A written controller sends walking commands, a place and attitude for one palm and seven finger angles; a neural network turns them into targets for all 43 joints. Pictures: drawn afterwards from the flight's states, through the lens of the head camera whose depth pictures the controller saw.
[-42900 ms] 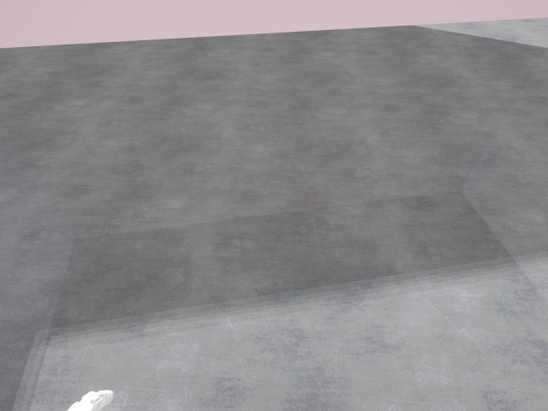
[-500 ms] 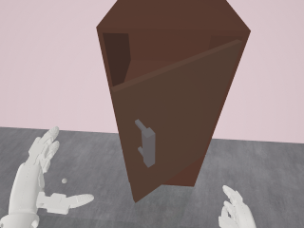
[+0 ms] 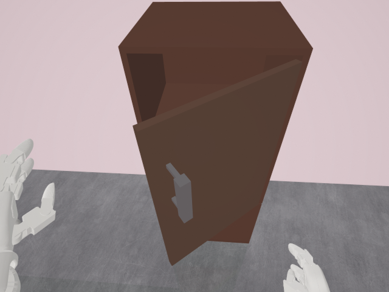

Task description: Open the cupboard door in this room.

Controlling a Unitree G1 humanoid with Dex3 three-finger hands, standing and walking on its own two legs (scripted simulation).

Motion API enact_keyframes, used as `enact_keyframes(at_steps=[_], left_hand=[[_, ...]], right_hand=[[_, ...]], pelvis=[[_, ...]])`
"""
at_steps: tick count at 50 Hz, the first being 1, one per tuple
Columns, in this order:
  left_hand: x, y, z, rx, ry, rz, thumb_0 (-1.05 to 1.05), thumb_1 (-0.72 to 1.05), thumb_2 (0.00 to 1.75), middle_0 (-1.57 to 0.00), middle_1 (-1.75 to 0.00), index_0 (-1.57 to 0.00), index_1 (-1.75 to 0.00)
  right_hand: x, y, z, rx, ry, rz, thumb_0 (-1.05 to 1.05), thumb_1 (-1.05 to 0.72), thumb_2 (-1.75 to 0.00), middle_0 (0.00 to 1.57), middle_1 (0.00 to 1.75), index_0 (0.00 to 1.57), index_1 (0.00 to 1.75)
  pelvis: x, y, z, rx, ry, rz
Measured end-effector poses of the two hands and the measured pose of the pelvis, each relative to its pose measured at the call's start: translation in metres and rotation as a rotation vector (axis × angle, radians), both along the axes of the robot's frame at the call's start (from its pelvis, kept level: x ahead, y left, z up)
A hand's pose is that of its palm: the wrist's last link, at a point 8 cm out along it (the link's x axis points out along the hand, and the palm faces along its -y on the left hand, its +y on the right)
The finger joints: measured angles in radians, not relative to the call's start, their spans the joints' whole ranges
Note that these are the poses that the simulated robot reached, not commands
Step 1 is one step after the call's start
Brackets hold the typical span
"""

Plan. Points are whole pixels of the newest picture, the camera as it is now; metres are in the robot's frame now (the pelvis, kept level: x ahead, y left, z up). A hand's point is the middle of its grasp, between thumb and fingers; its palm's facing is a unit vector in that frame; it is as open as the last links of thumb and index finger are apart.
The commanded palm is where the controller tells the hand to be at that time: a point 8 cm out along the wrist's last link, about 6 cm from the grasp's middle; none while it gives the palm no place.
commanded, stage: draw the hand back to the body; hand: left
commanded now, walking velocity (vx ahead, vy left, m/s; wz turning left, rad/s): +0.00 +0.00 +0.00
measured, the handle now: (178, 192) +0.29 +0.08 +0.07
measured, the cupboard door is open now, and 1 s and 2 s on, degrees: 39 39 39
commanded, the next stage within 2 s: step back with the hand held close in 0.34 s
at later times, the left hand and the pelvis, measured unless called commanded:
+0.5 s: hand (58, 213) +0.18 +0.24 +0.16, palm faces +0.44 -0.80 -0.41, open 7.4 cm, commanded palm +0.13 +0.28 +0.17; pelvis -0.01 -0.02 +0.00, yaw +0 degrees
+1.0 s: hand (16, 241) +0.13 +0.27 +0.16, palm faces +0.37 -0.78 -0.51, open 7.4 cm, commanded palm +0.08 +0.31 +0.17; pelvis -0.07 +0.02 -0.01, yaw -2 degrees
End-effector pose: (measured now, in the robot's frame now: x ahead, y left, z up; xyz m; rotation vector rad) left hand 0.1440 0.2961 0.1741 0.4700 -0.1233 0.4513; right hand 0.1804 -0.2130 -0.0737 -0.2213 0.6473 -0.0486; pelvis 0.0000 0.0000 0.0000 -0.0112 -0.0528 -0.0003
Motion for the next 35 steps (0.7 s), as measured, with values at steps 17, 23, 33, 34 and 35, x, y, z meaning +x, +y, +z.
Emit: enact_keyframes(at_steps=[17, 23, 33, 34, 35], left_hand=[[-0.005, -0.020, -0.004, -0.017, 0.012, -0.012, 0.02, 0.88, 0.90, -0.21, -0.30, -0.21, -0.30], [-0.006, -0.023, -0.001, -0.009, 0.001, -0.013, 0.02, 0.89, 0.90, -0.21, -0.30, -0.21, -0.30], [0.002, -0.013, 0.000, 0.074, 0.025, -0.056, 0.01, 0.89, 0.90, -0.20, -0.30, -0.21, -0.30], [0.003, -0.015, -0.004, 0.069, 0.045, -0.070, 0.01, 0.89, 0.90, -0.20, -0.30, -0.21, -0.30], [0.002, -0.016, -0.008, 0.064, 0.064, -0.085, 0.01, 0.89, 0.90, -0.20, -0.30, -0.21, -0.30]], right_hand=[[-0.010, -0.023, -0.003, 0.002, 0.013, -0.027, 0.02, -0.91, -0.90, 0.20, 0.30, 0.20, 0.30], [-0.013, -0.025, -0.004, 0.010, 0.011, -0.031, 0.02, -0.91, -0.90, 0.20, 0.30, 0.20, 0.30], [-0.029, -0.036, -0.005, -0.008, 0.068, -0.090, 0.01, -0.91, -0.90, 0.20, 0.30, 0.20, 0.30], [-0.033, -0.038, -0.005, -0.012, 0.075, -0.105, 0.01, -0.91, -0.90, 0.20, 0.30, 0.20, 0.30], [-0.037, -0.039, -0.005, -0.018, 0.082, -0.119, 0.01, -0.91, -0.90, 0.20, 0.30, 0.20, 0.30]], pelvis=[[-0.005, -0.017, 0.002, 0.002, -0.019, -0.004], [-0.008, -0.020, 0.002, 0.004, -0.023, -0.005], [-0.020, -0.013, 0.002, -0.009, 0.040, -0.017], [-0.021, -0.011, 0.001, -0.007, 0.045, -0.022], [-0.023, -0.009, 0.001, -0.005, 0.049, -0.025]])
